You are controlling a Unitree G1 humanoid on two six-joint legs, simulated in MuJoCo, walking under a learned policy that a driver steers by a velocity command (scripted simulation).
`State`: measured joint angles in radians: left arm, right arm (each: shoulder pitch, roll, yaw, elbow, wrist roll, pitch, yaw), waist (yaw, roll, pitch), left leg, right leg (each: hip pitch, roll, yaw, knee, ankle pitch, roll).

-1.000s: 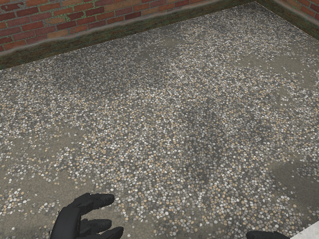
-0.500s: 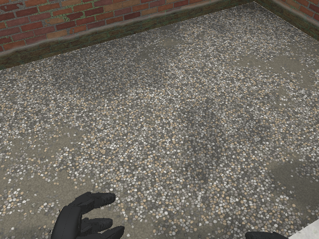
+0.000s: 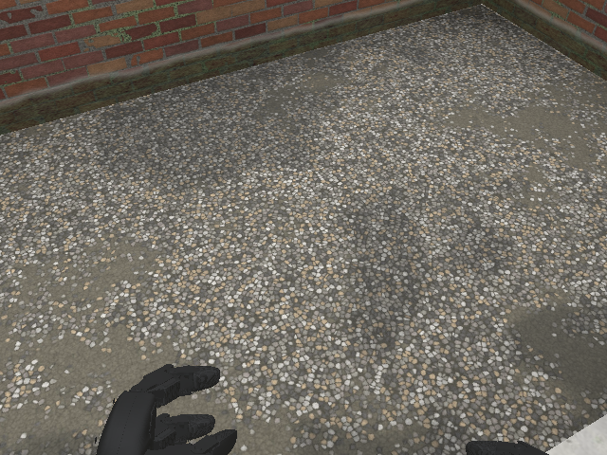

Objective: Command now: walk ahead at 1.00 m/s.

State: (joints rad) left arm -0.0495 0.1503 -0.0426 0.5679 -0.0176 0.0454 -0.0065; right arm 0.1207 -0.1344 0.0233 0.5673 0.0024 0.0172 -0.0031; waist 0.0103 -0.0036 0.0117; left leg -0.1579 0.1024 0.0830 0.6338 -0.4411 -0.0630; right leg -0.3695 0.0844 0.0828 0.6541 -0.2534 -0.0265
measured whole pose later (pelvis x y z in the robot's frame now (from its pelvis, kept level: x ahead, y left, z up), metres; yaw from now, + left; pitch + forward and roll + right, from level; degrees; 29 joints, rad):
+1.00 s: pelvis +0.00 +0.00 +0.00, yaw +0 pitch -2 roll +0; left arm -0.04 0.15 -0.04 0.57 -0.02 0.04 -0.01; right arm 0.12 -0.14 0.02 0.57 0.00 0.01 0.00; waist 0.01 0.00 0.01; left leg -0.16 0.09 0.08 0.64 -0.44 -0.06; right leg -0.37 0.07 0.07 0.65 -0.25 -0.02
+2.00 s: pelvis -0.01 +0.01 +0.00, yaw +0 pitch -2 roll +0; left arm -0.04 0.15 -0.04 0.57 -0.02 0.04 0.00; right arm 0.12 -0.14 0.03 0.57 0.00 0.01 0.00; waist 0.01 0.00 0.01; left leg -0.17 0.09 0.07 0.65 -0.44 -0.05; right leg -0.38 0.06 0.06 0.65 -0.24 -0.02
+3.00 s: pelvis -0.01 +0.01 +0.00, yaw +0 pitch -2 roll +0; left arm -0.04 0.15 -0.04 0.57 -0.02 0.04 0.00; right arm 0.12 -0.13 0.03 0.57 0.00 0.01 0.00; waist 0.01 0.00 0.01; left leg -0.18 0.09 0.06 0.66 -0.45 -0.05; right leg -0.39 0.06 0.05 0.66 -0.24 -0.02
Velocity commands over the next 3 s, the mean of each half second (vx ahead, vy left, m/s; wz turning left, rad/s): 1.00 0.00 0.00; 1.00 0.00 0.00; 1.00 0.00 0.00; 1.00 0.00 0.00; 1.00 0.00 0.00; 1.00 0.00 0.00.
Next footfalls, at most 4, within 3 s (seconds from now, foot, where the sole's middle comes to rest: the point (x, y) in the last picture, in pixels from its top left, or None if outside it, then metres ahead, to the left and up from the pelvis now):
none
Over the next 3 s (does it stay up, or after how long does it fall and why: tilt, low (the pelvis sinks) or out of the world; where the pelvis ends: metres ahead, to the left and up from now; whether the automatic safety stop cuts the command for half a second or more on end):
stays up -0.01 0.01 0.00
